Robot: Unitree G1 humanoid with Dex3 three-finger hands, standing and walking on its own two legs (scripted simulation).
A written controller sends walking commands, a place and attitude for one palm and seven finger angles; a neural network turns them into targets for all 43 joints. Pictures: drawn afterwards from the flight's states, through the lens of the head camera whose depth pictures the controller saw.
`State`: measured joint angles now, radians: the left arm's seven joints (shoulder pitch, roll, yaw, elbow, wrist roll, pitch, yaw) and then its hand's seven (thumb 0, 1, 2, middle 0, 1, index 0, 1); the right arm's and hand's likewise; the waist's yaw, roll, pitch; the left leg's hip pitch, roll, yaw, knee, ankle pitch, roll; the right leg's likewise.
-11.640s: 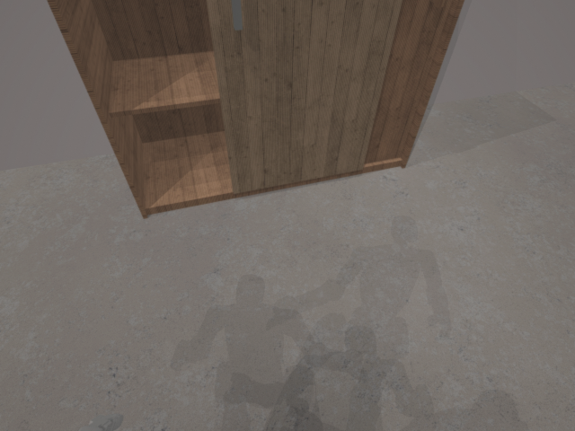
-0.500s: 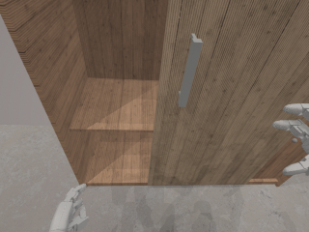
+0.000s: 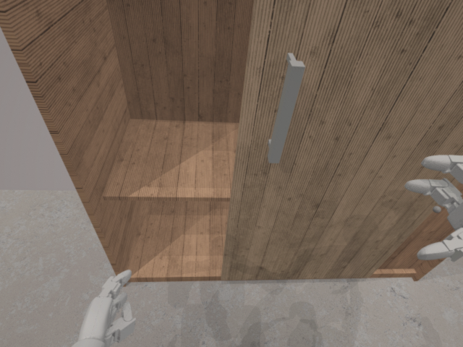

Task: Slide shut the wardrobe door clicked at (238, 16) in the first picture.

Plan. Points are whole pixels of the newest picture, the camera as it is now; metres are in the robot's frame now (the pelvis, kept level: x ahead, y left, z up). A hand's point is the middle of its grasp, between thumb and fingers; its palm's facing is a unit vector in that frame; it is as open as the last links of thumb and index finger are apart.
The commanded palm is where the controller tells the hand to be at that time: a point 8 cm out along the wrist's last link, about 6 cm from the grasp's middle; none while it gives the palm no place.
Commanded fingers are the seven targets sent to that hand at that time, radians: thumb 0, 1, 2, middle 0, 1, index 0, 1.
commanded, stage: move the hooked fingers beside the handle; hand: right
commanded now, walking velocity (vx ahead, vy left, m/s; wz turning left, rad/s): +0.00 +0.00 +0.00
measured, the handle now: (281, 112) +0.54 -0.09 +0.16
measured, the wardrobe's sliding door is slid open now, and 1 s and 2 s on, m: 0.41 0.41 0.41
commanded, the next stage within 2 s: none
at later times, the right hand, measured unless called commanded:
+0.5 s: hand (383, 175) +0.34 -0.22 +0.18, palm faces -0.01 +1.00 -0.05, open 14.0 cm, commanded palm +0.32 -0.27 +0.18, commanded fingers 0.00 0.50 -0.30 0.30 1.20 0.30 1.20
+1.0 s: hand (352, 147) +0.41 -0.19 +0.18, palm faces -0.03 +1.00 -0.03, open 14.0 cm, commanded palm +0.39 -0.24 +0.18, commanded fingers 0.00 0.50 -0.30 0.30 1.20 0.30 1.20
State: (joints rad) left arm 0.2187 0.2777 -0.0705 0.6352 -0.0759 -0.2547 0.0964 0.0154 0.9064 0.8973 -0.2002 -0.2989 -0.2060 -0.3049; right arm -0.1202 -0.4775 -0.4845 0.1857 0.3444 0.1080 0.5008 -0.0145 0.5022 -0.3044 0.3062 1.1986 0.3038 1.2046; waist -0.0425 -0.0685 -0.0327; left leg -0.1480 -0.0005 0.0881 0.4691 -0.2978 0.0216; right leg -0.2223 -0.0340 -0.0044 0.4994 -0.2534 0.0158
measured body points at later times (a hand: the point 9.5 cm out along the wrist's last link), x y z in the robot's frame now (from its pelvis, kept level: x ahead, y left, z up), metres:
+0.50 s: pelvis +0.00 -0.01 +0.00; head -0.01 +0.02 +0.45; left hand +0.16 +0.23 -0.08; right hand +0.34 -0.28 +0.18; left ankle -0.03 +0.10 -0.74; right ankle +0.01 -0.13 -0.74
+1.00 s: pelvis +0.00 -0.01 +0.00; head +0.00 +0.01 +0.45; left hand +0.12 +0.25 -0.10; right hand +0.41 -0.25 +0.18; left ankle -0.03 +0.10 -0.74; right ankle +0.01 -0.13 -0.74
